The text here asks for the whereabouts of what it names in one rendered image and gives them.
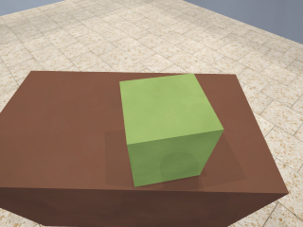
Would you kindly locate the carton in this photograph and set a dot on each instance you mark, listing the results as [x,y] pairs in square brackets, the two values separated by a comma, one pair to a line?
[171,128]

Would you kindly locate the pedestal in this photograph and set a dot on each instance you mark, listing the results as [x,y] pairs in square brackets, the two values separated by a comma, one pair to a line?
[64,160]

